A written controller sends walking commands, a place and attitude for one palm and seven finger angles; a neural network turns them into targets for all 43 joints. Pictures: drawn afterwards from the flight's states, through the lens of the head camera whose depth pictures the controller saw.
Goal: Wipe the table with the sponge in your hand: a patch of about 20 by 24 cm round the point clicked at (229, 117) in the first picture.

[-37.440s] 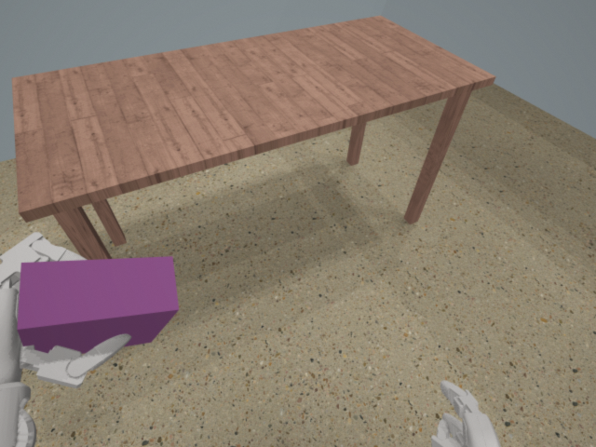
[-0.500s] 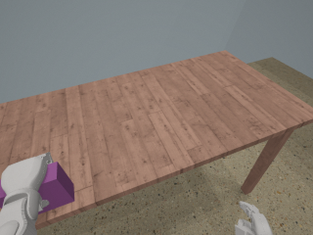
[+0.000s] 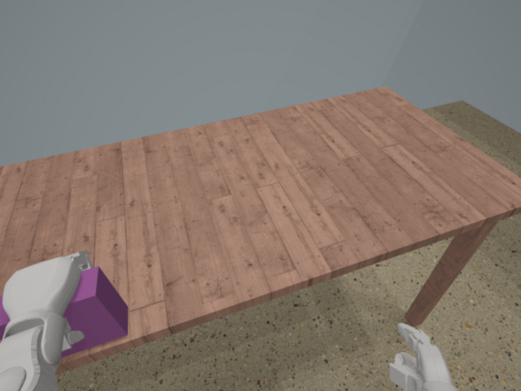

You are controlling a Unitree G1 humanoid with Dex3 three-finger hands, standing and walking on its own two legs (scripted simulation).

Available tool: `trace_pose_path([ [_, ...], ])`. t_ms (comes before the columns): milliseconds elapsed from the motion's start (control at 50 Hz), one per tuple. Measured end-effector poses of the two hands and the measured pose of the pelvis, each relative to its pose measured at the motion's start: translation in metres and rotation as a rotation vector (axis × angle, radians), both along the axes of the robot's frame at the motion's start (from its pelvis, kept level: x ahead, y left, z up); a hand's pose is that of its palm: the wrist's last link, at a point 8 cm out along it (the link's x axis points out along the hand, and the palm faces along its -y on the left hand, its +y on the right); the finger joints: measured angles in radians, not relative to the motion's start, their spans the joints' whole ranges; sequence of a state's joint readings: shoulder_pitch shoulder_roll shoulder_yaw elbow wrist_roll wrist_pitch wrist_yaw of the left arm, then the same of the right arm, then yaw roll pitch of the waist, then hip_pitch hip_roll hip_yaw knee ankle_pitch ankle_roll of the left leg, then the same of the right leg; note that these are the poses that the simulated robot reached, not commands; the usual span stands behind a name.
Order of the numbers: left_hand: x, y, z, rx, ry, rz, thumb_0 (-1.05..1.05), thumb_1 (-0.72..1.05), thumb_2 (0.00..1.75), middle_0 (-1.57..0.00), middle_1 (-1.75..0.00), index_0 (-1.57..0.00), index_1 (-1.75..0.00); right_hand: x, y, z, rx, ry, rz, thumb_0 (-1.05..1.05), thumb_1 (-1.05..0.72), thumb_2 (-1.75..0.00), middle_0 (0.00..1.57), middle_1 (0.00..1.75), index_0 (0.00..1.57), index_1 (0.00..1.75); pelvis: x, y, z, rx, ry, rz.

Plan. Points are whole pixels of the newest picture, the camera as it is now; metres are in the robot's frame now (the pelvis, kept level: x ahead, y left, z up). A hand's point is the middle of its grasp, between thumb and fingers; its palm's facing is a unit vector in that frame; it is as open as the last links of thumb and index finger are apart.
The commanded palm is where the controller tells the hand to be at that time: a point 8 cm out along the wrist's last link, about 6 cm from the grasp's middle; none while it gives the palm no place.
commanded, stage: lift the sponge slowly off the table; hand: left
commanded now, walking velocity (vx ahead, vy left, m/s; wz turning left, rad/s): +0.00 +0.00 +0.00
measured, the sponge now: (73, 322) +0.19 +0.34 +0.00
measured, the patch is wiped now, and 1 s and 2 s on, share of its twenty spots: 1.00 1.00 1.00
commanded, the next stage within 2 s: bring the sponge back beside the body in 1.50 s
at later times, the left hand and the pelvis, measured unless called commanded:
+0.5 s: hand (66, 283) +0.21 +0.33 +0.08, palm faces +0.01 -0.09 -1.00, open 9.8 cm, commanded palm +0.19 +0.32 +0.15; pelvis -0.01 +0.00 +0.01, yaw +0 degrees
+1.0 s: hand (63, 270) +0.21 +0.32 +0.11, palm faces +0.04 -0.06 -1.00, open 9.8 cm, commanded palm +0.19 +0.32 +0.18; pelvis -0.01 -0.01 +0.01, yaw +0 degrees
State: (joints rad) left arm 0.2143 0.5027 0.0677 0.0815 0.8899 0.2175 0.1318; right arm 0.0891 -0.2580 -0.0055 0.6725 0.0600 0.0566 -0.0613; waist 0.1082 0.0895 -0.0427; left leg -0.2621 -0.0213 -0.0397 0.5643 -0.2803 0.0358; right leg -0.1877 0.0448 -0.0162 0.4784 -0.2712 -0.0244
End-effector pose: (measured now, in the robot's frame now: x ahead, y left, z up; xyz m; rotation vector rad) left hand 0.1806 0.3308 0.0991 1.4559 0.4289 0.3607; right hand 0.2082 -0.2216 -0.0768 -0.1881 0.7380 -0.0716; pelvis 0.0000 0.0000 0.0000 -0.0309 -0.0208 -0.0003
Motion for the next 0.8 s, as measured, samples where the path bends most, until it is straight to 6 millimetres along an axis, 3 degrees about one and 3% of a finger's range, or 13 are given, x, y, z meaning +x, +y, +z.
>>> trace_pose_path([
  [340, 0.011, -0.002, 0.024, 0.010, -0.051, -0.006, -0.01, -0.52, 1.10, -0.76, -1.36, -0.78, -1.38, 0.008, 0.026, 0.008, 0.024, -0.028, 0.058, 0.01, -0.90, -0.90, 0.20, 0.30, 0.20, 0.30, -0.007, 0.006, 0.003, 0.002, -0.027, 0.008],
  [800, 0.009, -0.009, 0.053, 0.021, -0.053, 0.000, -0.01, -0.52, 1.10, -0.76, -1.36, -0.78, -1.38, 0.010, 0.007, 0.009, 0.013, -0.022, 0.063, 0.01, -0.90, -0.90, 0.20, 0.30, 0.20, 0.30, -0.005, -0.007, 0.007, 0.010, -0.053, 0.010],
])
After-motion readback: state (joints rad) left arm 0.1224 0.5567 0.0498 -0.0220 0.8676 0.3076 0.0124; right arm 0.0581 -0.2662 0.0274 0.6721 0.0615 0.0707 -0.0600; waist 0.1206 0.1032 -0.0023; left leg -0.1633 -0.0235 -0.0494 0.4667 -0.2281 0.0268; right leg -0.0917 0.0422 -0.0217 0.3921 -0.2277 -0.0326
